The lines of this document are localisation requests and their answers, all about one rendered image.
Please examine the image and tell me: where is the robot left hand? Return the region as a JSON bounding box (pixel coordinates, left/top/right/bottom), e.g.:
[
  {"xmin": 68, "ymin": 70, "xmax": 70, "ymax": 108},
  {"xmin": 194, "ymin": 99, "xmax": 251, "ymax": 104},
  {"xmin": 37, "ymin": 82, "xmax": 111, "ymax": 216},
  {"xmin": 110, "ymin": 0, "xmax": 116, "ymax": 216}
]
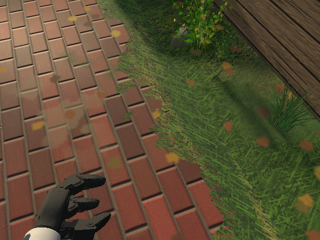
[{"xmin": 34, "ymin": 172, "xmax": 111, "ymax": 240}]

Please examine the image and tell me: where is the robot left forearm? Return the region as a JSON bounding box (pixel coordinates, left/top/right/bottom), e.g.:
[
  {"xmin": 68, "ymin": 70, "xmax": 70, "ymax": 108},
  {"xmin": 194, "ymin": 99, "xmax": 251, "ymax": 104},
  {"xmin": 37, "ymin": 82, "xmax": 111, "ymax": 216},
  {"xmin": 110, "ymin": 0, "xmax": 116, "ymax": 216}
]
[{"xmin": 23, "ymin": 227, "xmax": 61, "ymax": 240}]

